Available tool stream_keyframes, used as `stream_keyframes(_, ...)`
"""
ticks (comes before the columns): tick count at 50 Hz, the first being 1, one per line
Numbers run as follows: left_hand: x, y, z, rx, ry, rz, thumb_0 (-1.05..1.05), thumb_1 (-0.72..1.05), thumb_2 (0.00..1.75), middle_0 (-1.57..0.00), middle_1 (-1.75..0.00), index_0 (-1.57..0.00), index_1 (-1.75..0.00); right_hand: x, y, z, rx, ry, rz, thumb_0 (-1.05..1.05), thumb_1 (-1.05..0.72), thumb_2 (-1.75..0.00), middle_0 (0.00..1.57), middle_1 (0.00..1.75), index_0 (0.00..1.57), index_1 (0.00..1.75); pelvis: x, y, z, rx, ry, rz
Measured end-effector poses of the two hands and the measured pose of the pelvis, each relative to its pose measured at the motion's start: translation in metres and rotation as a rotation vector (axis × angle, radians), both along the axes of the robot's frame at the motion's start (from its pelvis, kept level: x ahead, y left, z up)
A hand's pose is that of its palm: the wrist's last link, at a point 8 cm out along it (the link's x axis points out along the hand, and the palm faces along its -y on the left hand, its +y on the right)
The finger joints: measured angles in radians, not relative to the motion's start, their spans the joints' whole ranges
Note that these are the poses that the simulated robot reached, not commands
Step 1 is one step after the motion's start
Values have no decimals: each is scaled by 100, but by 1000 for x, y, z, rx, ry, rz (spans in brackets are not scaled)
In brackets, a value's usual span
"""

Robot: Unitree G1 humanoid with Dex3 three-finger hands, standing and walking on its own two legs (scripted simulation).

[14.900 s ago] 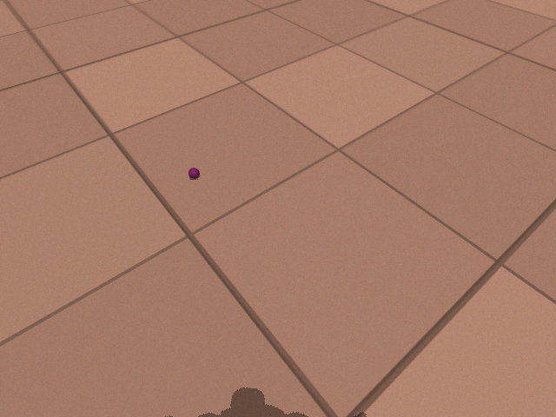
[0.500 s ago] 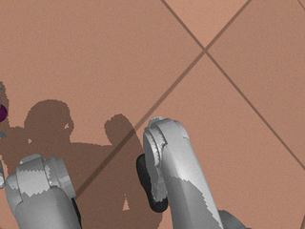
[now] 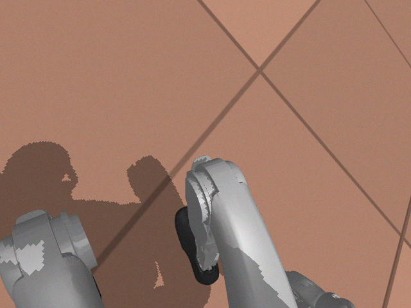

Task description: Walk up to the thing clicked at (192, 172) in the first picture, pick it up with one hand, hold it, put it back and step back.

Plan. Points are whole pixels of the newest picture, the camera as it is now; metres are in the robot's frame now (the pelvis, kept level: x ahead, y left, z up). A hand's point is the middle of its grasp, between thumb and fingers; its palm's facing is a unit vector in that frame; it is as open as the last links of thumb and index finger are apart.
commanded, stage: rest palm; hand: left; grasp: from above
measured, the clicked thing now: out of the picture +0.44 +0.29 -0.26
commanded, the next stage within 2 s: close in 0.16 s
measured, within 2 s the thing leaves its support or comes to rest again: neither
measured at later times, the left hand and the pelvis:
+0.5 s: hand out of the picture +0.43 +0.28 -0.25, palm faces -0.43 -0.16 -0.89, open 13.3 cm; pelvis +0.00 +0.00 +0.00, yaw -1 degrees
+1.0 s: hand out of the picture +0.43 +0.28 -0.25, palm faces -0.43 -0.15 -0.89, open 11.5 cm; pelvis -0.01 +0.00 +0.01, yaw -1 degrees
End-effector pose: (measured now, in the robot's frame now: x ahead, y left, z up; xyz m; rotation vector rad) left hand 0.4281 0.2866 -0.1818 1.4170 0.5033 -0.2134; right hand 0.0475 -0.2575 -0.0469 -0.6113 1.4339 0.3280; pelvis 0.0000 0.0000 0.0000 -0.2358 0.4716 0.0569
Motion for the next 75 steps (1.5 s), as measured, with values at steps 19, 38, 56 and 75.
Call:
stream_keyframes(19,5,-5,-13,5,3,17,0,-48,105,-11,-106,-10,-107,-3,6,9,30,9,30,0,-91,-90,20,30,20,29,-1,3,1,-18,-13,-6)
stream_keyframes(38,6,-3,-14,1,17,10,0,-33,97,-19,-105,-21,-104,-10,8,15,28,15,30,0,-91,-90,20,30,20,29,-3,2,5,-22,-21,-11)
stream_keyframes(56,5,-1,-13,10,6,33,0,-9,83,-32,-103,-38,-97,-7,4,22,8,-3,41,0,-91,-90,20,30,20,29,-6,2,8,-25,-22,-11)
stream_keyframes(75,7,0,-9,13,3,14,1,22,68,-45,-94,-59,-88,-6,11,22,21,-4,52,0,-91,-90,20,30,20,29,-7,2,11,-27,-22,-11)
